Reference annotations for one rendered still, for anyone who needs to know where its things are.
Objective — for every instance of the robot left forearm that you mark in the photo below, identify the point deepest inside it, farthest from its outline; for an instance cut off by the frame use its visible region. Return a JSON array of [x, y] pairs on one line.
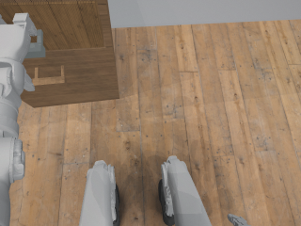
[[11, 88]]

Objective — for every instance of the left robot shin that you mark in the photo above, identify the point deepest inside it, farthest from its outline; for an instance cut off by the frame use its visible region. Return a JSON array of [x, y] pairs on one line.
[[113, 194]]

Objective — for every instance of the left robot hand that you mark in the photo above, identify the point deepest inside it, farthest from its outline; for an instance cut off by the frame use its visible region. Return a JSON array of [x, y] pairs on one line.
[[15, 41]]

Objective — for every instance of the cabinet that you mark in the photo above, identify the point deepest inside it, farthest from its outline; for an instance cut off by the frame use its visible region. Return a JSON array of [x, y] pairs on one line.
[[91, 73]]

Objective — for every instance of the right robot hand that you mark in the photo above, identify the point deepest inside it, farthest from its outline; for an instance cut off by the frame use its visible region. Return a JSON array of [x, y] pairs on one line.
[[237, 221]]

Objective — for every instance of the right robot foot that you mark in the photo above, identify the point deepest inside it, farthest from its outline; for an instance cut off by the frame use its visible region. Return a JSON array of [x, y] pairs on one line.
[[168, 220]]

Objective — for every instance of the robot left upper arm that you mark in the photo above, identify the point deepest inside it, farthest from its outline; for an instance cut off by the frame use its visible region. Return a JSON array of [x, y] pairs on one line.
[[12, 168]]

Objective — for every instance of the handle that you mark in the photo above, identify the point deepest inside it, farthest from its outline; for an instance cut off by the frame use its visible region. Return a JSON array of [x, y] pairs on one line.
[[36, 49], [50, 82]]

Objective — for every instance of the drawer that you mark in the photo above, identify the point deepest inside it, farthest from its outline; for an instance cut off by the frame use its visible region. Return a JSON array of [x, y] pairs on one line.
[[65, 24]]

